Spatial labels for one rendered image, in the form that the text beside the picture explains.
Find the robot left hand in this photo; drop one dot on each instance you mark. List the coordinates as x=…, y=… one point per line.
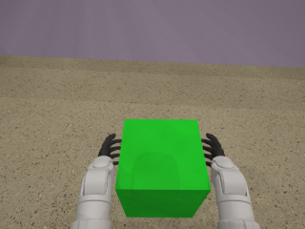
x=106, y=148

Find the right robot forearm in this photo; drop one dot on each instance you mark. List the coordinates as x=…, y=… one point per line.
x=232, y=196

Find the carton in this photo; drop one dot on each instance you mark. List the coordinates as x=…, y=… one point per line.
x=162, y=171

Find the robot right hand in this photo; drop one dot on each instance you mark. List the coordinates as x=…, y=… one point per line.
x=215, y=149

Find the left robot forearm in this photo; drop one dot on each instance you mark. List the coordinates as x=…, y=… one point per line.
x=95, y=196

